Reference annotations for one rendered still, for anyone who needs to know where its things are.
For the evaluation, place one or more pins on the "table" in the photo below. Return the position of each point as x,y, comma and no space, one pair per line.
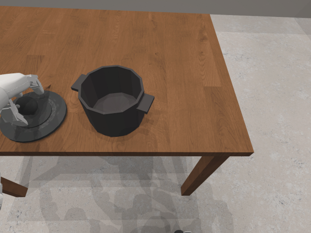
178,56

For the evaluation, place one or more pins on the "pot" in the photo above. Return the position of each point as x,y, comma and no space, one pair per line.
113,99

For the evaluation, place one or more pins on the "robot left hand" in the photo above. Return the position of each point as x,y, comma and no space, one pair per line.
14,84

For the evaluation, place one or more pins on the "knob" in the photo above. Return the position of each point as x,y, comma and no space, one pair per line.
28,105

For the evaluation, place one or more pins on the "lid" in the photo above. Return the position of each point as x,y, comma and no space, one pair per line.
49,116

